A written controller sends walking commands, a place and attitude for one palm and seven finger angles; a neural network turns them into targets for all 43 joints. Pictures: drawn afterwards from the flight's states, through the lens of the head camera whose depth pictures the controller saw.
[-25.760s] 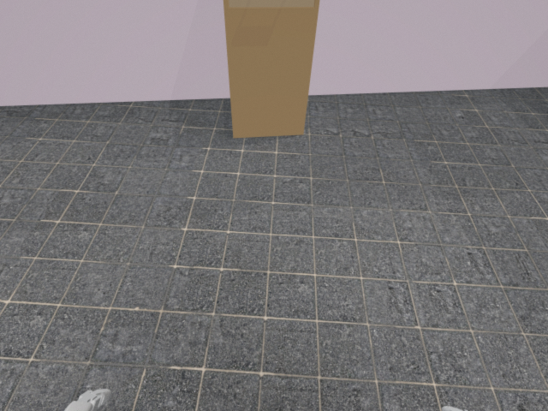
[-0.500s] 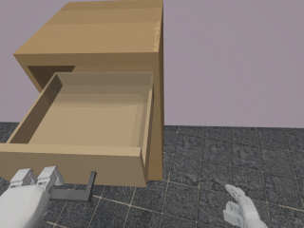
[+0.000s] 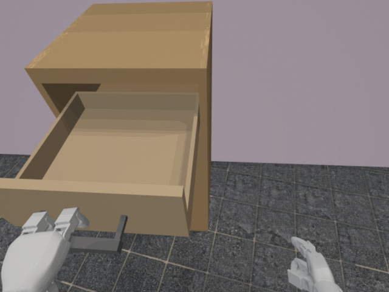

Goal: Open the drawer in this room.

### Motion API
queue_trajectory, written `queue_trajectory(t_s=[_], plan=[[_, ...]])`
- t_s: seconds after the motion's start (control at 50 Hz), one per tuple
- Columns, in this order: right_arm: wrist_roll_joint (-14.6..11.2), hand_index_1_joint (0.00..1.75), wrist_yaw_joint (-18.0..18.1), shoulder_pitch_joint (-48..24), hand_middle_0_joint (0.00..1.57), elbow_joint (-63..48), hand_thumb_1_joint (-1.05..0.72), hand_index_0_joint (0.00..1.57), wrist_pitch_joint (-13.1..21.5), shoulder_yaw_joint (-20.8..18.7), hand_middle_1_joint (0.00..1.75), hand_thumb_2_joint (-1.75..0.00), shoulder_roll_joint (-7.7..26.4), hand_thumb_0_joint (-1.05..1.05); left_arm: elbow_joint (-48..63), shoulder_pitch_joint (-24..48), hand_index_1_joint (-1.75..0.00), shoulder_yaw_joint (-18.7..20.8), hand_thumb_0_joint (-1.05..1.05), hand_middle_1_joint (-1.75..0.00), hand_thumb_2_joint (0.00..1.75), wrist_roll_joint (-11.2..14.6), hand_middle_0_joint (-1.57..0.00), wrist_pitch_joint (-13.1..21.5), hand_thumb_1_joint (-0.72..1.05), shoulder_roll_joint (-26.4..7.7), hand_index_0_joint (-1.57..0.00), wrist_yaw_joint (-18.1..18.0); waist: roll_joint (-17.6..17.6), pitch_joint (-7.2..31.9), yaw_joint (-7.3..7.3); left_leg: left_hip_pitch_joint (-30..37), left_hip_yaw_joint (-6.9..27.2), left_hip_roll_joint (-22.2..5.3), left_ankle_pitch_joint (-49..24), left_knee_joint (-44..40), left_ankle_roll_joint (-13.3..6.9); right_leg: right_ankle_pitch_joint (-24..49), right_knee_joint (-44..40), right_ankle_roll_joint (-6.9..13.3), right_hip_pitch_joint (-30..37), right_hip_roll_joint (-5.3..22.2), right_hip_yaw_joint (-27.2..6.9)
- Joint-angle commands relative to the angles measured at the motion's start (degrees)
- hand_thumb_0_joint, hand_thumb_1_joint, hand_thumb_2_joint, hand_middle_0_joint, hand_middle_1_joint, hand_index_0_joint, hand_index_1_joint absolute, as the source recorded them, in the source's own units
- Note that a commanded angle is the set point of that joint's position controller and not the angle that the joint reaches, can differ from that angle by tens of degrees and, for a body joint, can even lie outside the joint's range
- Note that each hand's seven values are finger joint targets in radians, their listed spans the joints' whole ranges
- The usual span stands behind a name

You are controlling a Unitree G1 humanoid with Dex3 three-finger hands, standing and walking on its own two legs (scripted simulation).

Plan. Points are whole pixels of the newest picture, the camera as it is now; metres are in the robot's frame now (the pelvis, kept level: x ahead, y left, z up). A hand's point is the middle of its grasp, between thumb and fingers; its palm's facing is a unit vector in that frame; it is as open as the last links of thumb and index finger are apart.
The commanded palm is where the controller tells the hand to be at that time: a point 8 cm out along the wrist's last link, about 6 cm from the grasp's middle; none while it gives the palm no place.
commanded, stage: lift the hand off the handle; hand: left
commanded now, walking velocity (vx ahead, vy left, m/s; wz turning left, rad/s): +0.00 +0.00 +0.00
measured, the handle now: (76, 231) +0.19 +0.25 +0.07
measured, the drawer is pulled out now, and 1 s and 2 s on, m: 0.30 0.29 0.29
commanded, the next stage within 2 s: draw the hand back to the body in 1.58 s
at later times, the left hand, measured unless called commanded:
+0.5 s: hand (62, 251) +0.16 +0.27 +0.05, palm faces +0.00 -0.09 -1.00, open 13.4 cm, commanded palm +0.15 +0.26 +0.13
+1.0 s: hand (39, 232) +0.17 +0.27 +0.12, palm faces +0.07 -0.10 -0.99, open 13.3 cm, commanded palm +0.14 +0.26 +0.20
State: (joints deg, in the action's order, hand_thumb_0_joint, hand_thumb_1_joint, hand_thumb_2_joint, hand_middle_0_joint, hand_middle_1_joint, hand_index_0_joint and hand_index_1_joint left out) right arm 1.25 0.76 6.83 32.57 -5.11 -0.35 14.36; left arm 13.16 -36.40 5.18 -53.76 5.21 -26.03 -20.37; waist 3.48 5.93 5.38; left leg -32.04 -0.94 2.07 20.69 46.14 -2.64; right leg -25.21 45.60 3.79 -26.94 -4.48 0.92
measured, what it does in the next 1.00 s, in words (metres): stands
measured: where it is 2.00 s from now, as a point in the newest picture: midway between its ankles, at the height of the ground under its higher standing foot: outside the picture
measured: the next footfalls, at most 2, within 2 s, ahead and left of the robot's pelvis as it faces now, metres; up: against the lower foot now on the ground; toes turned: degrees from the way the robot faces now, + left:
none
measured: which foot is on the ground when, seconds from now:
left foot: down 0.00-1.00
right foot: down 0.00-1.00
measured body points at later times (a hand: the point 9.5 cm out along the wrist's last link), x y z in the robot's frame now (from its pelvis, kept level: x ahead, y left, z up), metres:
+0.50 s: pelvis -0.01 +0.00 +0.01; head +0.00 -0.03 +0.45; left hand +0.16 +0.27 +0.10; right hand +0.22 -0.19 -0.09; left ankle +0.03 +0.09 -0.70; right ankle -0.02 -0.08 -0.70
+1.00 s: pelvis +0.01 +0.02 +0.02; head +0.00 -0.01 +0.47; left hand +0.16 +0.27 +0.18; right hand +0.24 -0.17 -0.06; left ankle +0.03 +0.09 -0.70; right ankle -0.02 -0.08 -0.70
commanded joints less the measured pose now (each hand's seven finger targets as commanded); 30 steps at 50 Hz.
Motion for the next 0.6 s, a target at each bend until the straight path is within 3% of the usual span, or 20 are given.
queue_trajectory(t_s=[0.0,0.02,0.04,0.06,0.08,0.1,0.14,0.16,0.18,0.2,0.24,0.26,0.34,0.4,0.44,0.46,0.52,0.58], plan=[[-0.05,0.30,0.09,-7.38,0.20,-8.72,-0.90,0.20,2.74,-2.63,0.30,-0.90,5.09,0.00,7.92,1.51,-1.20,4.66,0.00,-1.20,0.30,0.01,-0.30,-0.39,-0.50,-6.55,-0.30,-2.49,-2.49,5.23,-0.92,9.51,3.23,-0.23,-7.82,-4.03,0.09,11.98,-8.58,-1.48,-5.66,1.89,-3.96],[-0.11,0.30,0.24,-7.68,0.20,-8.70,-0.90,0.20,2.59,-2.42,0.30,-0.90,5.28,0.00,7.67,2.82,-1.20,5.47,0.00,-1.20,0.30,-0.11,-0.30,-0.84,-0.50,-7.76,-0.30,-2.60,-2.16,4.95,-1.14,9.21,3.34,-0.21,-7.49,-4.15,0.13,11.51,-8.76,-1.32,-5.63,1.75,-4.36],[0.28,0.30,0.19,-7.91,0.20,-8.50,-0.90,0.20,2.49,-2.24,0.30,-0.90,5.34,0.00,9.05,6.03,-1.20,6.36,0.00,-1.20,0.30,-0.71,-0.30,-0.83,-0.50,-9.27,-0.30,-2.85,-2.11,7.05,-0.80,10.15,3.30,0.00,-7.11,-3.90,0.26,10.32,-8.68,-1.36,-6.17,2.06,-4.98],[0.01,0.30,0.39,-7.63,0.20,-8.36,-0.90,0.20,2.57,-2.50,0.30,-0.90,4.82,0.00,7.44,4.88,-1.20,5.02,0.00,-1.20,0.30,-1.09,-0.30,-1.28,-0.50,-7.78,-0.30,-2.86,-1.56,5.00,-1.09,9.31,3.18,-0.08,-6.23,-4.08,0.13,9.98,-8.73,-1.30,-6.23,1.87,-4.32],[0.23,0.30,0.34,-7.83,0.20,-8.23,-0.90,0.20,2.44,-2.24,0.30,-0.90,5.03,0.00,7.71,6.58,-1.20,5.14,0.00,-1.20,0.30,-1.37,-0.30,-1.43,-0.50,-8.22,-0.30,-2.77,-2.43,6.49,-1.00,9.98,3.31,0.08,-6.71,-3.83,0.16,10.16,-8.80,-1.32,-6.36,1.98,-4.63],[-0.04,0.30,0.45,-7.55,0.20,-8.37,-0.90,0.20,2.55,-2.43,0.30,-0.90,4.79,0.00,7.41,6.38,-1.20,4.00,0.00,-1.20,0.30,-1.46,-0.30,-1.78,-0.50,-7.34,-0.30,-2.66,-1.82,5.30,-1.29,9.64,3.19,-0.07,-6.13,-4.01,0.11,9.72,-8.88,-1.36,-6.42,1.97,-4.24],[-0.01,0.30,0.62,-7.91,0.20,-8.01,-0.90,0.20,2.28,-2.02,0.30,-0.90,4.90,0.00,7.12,8.78,-1.20,4.71,0.00,-1.20,0.30,-1.60,-0.30,-2.44,-0.50,-8.57,-0.30,-2.33,-3.26,6.18,-1.20,9.95,3.41,0.10,-6.10,-4.06,0.19,9.12,-9.04,-1.43,-6.32,1.92,-4.68],[-0.25,0.30,0.89,-7.64,0.20,-8.07,-0.90,0.20,2.33,-2.23,0.30,-0.90,4.74,0.00,6.07,8.81,-1.20,3.58,0.00,-1.20,0.30,-1.45,-0.30,-2.81,-0.50,-7.54,-0.30,-2.14,-4.22,4.81,-1.62,9.09,3.45,-0.04,-5.32,-4.25,-0.04,9.14,-9.20,-1.58,-6.01,1.88,-4.19],[-0.19,0.30,1.06,-7.99,0.20,-7.98,-0.90,0.20,2.22,-1.86,0.30,-0.90,4.82,0.00,6.33,10.48,-1.20,4.59,0.00,-1.20,0.30,-1.56,-0.30,-2.98,-0.50,-8.98,-0.30,-1.98,-4.54,5.82,-1.20,9.43,3.50,0.12,-5.35,-4.37,0.06,8.63,-9.52,-1.69,-5.74,2.01,-4.43],[-0.37,0.30,1.26,-7.94,0.20,-7.82,-0.90,0.20,2.24,-1.90,0.30,-0.90,4.73,0.00,5.27,11.45,-1.20,3.41,0.00,-1.20,0.30,-1.73,-0.30,-3.28,-0.50,-8.32,-0.30,-1.76,-3.47,3.86,-1.76,9.01,3.52,0.07,-4.82,-4.59,-0.03,8.35,-9.66,-1.58,-6.16,1.91,-4.33],[-0.29,0.30,1.56,-8.28,0.20,-7.63,-0.90,0.20,2.16,-1.38,0.30,-0.90,4.57,0.00,5.64,14.23,-1.20,3.82,0.00,-1.20,0.30,-1.84,-0.30,-3.82,-0.50,-9.45,-0.30,-1.24,-3.18,5.19,-1.32,10.17,3.43,0.06,-4.43,-4.95,0.09,6.99,-10.26,-1.69,-5.89,2.22,-4.60],[-0.53,0.30,1.79,-8.07,0.20,-7.38,-0.90,0.20,2.20,-1.57,0.30,-0.90,4.43,0.00,4.28,14.31,-1.20,3.08,0.00,-1.20,0.30,-1.83,-0.30,-4.02,-0.50,-8.92,-0.30,-1.02,-2.33,3.85,-1.70,9.82,3.44,0.02,-4.01,-5.04,-0.03,6.73,-10.44,-1.57,-5.91,1.98,-4.45],[-0.48,0.30,2.13,-9.04,0.20,-7.75,-0.90,0.20,2.34,-0.83,0.30,-0.90,4.11,0.00,10.35,17.51,-1.20,4.04,0.00,-1.20,0.30,-1.32,-0.30,-4.20,-0.50,-11.41,-0.30,0.01,0.42,8.01,-0.39,13.97,3.67,0.11,-6.36,-6.11,0.11,7.53,-11.53,-1.19,-3.12,2.30,-5.40],[-0.77,0.30,2.38,-9.67,0.20,-8.25,-0.90,0.20,2.60,-0.72,0.30,-0.90,4.03,0.00,12.21,16.73,-1.20,2.56,0.00,-1.20,0.30,-0.13,-0.30,-4.36,-0.50,-10.20,-0.30,1.17,0.73,5.15,-0.76,14.72,3.82,-0.10,-6.85,-7.13,-0.08,7.64,-12.92,-1.26,-2.73,2.11,-5.09],[-0.58,0.30,2.65,-10.00,0.20,-8.34,-0.90,0.20,2.93,-0.27,0.30,-0.90,4.14,0.00,14.00,17.63,-1.20,5.20,0.00,-1.20,0.30,0.49,-0.30,-4.07,-0.50,-12.88,-0.30,1.72,-0.58,5.48,-0.27,15.51,3.87,-0.17,-7.21,-7.77,0.01,7.40,-14.02,-1.42,-1.81,2.32,-5.47],[-0.63,0.30,2.84,-10.18,0.20,-8.47,-0.90,0.20,3.17,-0.35,0.30,-0.90,4.13,0.00,14.38,17.95,-1.20,3.79,0.00,-1.20,0.30,0.92,-0.30,-3.86,-0.50,-11.65,-0.30,2.00,-0.06,3.82,-0.86,15.38,3.88,-0.17,-6.74,-8.11,-0.14,7.12,-14.47,-1.43,-1.98,2.29,-5.36],[-0.66,0.30,2.87,-9.75,0.20,-8.79,-0.90,0.20,3.80,-0.39,0.30,-0.90,4.54,0.00,16.86,15.40,-1.20,6.98,0.00,-1.20,0.30,1.56,-0.30,-2.91,-0.50,-13.94,-0.30,2.08,1.37,5.15,-0.02,17.26,3.87,-0.48,-9.34,-8.59,0.12,9.46,-15.20,-1.10,-0.42,2.20,-5.62],[-0.61,0.30,2.43,-9.85,0.20,-8.75,-0.90,0.20,3.89,-0.36,0.30,-0.90,4.75,0.00,19.87,13.98,-1.20,6.79,0.00,-1.20,0.30,2.07,-0.30,-2.40,-0.50,-13.22,-0.30,2.27,2.52,5.63,0.18,18.50,3.64,-0.42,-11.62,-9.01,0.31,12.16,-15.23,-1.22,0.33,2.34,-5.10]])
